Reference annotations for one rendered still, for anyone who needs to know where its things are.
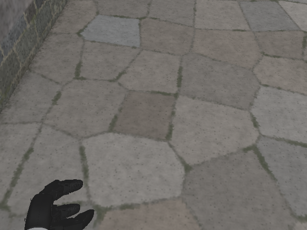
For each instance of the left robot hand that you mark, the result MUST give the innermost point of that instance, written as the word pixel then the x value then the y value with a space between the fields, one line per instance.
pixel 43 213

